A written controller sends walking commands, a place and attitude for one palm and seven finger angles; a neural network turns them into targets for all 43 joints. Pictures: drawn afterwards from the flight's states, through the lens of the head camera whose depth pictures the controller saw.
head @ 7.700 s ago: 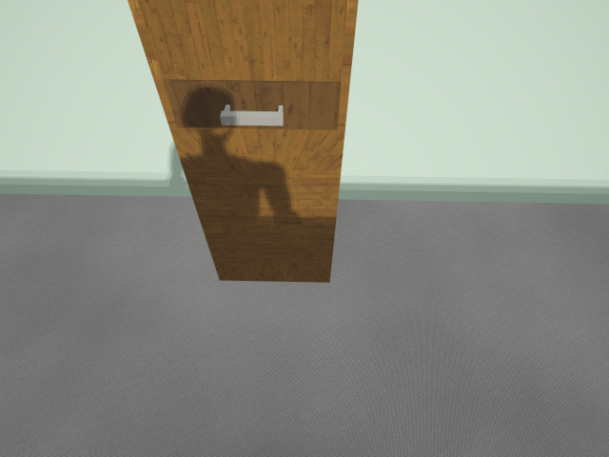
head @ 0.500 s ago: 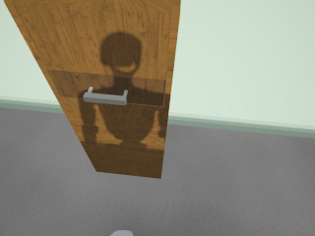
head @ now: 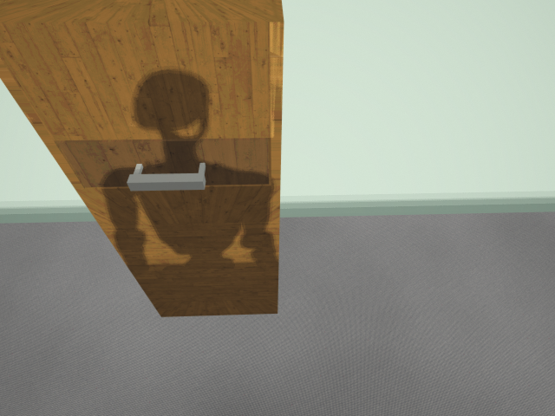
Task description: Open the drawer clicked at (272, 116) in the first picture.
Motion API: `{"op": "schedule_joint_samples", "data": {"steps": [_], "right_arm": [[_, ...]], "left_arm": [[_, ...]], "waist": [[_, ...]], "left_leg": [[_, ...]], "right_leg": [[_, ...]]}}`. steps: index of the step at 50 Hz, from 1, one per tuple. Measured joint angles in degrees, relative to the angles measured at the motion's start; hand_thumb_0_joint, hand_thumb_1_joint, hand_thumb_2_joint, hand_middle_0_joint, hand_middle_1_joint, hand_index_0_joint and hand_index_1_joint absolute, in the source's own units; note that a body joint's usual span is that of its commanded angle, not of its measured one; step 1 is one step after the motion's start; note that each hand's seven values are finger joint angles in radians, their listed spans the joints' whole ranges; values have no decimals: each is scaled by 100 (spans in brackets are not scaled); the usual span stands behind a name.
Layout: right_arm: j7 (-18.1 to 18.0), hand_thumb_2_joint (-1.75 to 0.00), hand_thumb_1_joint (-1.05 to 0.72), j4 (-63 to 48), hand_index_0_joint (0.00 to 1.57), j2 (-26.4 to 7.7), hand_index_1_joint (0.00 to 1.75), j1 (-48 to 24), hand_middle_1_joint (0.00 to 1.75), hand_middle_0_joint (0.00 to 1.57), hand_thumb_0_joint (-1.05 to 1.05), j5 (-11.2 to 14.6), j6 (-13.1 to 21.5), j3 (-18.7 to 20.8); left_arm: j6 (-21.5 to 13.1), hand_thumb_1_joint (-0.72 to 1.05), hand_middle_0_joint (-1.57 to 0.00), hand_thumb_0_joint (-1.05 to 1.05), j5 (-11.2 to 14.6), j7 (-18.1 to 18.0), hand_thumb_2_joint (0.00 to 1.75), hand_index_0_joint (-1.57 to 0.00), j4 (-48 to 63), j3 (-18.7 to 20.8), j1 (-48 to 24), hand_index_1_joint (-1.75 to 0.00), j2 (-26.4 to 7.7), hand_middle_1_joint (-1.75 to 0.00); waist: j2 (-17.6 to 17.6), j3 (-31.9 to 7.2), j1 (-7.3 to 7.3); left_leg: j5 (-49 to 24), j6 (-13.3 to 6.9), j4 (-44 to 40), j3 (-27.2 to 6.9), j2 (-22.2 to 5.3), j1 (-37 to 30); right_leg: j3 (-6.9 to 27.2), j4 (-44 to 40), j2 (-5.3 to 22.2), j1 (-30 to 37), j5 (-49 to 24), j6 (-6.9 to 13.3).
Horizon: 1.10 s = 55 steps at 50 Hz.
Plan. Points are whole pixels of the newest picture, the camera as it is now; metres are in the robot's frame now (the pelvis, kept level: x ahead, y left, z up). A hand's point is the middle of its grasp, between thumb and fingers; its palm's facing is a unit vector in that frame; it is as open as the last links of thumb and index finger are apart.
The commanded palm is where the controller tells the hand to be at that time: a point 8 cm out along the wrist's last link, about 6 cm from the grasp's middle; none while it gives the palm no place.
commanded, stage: come to a stop and stand still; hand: left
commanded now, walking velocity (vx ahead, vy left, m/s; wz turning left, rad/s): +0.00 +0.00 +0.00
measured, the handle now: (169, 174) +0.54 +0.22 +0.01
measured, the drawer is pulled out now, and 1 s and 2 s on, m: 0.00 0.00 0.00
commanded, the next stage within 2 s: look again from close up in 0.44 s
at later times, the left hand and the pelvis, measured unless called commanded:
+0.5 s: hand out of the picture -0.04 +0.10 -0.17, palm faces +0.09 -0.99 -0.13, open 7.3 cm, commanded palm none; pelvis +0.02 -0.03 +0.01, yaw +1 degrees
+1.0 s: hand out of the picture +0.03 +0.20 -0.17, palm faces +0.02 -0.98 -0.19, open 7.3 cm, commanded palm none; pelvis +0.01 +0.02 +0.00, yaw +0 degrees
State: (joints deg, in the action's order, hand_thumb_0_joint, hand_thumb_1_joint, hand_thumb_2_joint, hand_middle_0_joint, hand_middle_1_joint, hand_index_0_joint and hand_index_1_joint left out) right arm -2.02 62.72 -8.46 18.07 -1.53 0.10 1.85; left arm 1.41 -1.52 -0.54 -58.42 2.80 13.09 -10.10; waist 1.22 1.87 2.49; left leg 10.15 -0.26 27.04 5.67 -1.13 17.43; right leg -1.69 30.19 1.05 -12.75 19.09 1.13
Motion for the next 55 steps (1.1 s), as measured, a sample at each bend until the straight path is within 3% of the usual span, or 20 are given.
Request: {"op": "schedule_joint_samples", "data": {"steps": [5, 8, 12, 19, 27, 31, 33, 37, 44, 55], "right_arm": [[25, -90, -91, 271, 20, -43, 30, 173, 30, 20, 1, 36, -119, -41], [10, -90, -91, 376, 20, 14, 30, 208, 30, 19, 1, 48, -86, -96], [-3, -90, -91, 437, 20, 163, 30, 160, 30, 19, 1, 67, -46, -160], [-26, -90, -91, 370, 20, 301, 30, -76, 30, 19, 0, 103, 15, -214], [-71, -90, -92, 392, 20, 190, 30, -175, 30, 20, 2, 120, 19, -179], [-35, -90, -93, 87, 20, -29, 30, -259, 30, 20, 2, 125, -46, -107], [-21, -90, -93, -87, 20, -112, 30, -294, 30, 19, 2, 142, -17, -69], [-41, -90, -94, -219, 20, -118, 30, -284, 30, 19, 2, 136, 69, -64], [-48, -90, -95, -201, 20, -81, 30, -243, 30, 19, 1, 96, 111, -194], [12, -90, -93, -85, 20, -42, 30, -109, 30, 20, 1, 93, 141, -320]], "left_arm": [[-137, 94, -20, 1, 38, -82, 90, -20, -196, -105, 144, -30, 92, -30], [-174, 94, -20, 1, 77, -105, 90, -20, -341, -154, 267, -30, 126, -30], [-162, 94, -20, 1, 100, -95, 90, -20, -510, -210, 416, -30, 197, -30], [-211, 92, -20, 1, 104, -84, 90, -20, -643, -305, 665, -30, 456, -30], [-238, 91, -20, 1, 82, -115, 90, -20, -743, -313, 914, -30, 550, -30], [-396, 91, -21, 1, 8, -252, 90, -20, -634, -327, 996, -30, 622, -30], [-410, 91, -21, 1, -16, -251, 90, -20, -565, -330, 1009, -30, 618, -30], [-342, 91, -21, 1, 0, -272, 90, -20, -460, -311, 929, -30, 425, -30], [-205, 91, -20, 1, 32, -244, 90, -20, -284, -304, 572, -30, 141, -30], [-137, 91, -20, 1, 40, -166, 90, -20, -237, -339, 358, -30, -2, -30]], "waist": [[-215, -82, 11], [-211, -125, -13], [-90, -136, -76], [-95, 7, -213], [-118, 33, -294], [-297, 39, -303], [-388, 35, -259], [-341, -93, -192], [-88, -276, -295], [13, -161, -241]], "left_leg": [[476, 50, 274, -272, -198, -61], [68, 151, 147, -380, -272, -210], [105, 304, -5, -390, -284, -373], [4, 326, -224, -397, -309, -465], [22, 334, -321, -385, -291, -547], [570, 81, 985, -515, -252, -19], [748, 7, 1121, -475, -187, 4], [848, -74, 602, -388, -42, -321], [714, -251, 425, -222, 176, -478], [436, -432, -17, -106, 401, -554]], "right_leg": [[-199, -228, -258, 295, -155, 193], [-261, -277, -362, 433, -134, 250], [-270, -382, -378, 568, -137, 285], [-277, -603, -416, 659, -245, 312], [-266, -692, -403, 736, -225, 308], [-216, -672, -474, 594, -277, 238], [-201, -573, -484, 532, -238, 246], [-252, -167, -412, 421, 16, 168], [-111, -166, -181, 484, 11, -11], [-6, -331, 39, 423, -153, -188]]}}
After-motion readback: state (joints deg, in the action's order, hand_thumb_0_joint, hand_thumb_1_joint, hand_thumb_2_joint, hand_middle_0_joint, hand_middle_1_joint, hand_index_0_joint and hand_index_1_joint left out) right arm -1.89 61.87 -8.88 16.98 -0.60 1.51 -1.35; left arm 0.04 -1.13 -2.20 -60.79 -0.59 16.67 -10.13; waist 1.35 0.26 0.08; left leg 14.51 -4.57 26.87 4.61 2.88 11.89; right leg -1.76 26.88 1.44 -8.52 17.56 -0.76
